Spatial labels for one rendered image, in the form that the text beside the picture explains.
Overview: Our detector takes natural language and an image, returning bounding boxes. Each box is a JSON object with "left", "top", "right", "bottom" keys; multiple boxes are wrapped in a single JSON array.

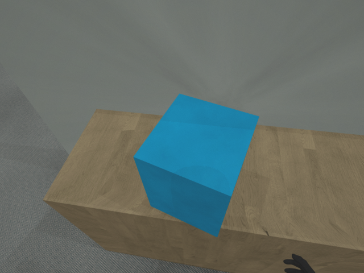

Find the pedestal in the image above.
[{"left": 43, "top": 109, "right": 364, "bottom": 273}]

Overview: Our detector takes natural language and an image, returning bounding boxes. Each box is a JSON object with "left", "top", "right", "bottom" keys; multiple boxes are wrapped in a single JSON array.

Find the robot right hand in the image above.
[{"left": 283, "top": 254, "right": 315, "bottom": 273}]

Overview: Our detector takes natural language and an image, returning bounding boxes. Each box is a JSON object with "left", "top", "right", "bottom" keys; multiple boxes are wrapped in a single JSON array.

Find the carton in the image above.
[{"left": 134, "top": 94, "right": 259, "bottom": 237}]

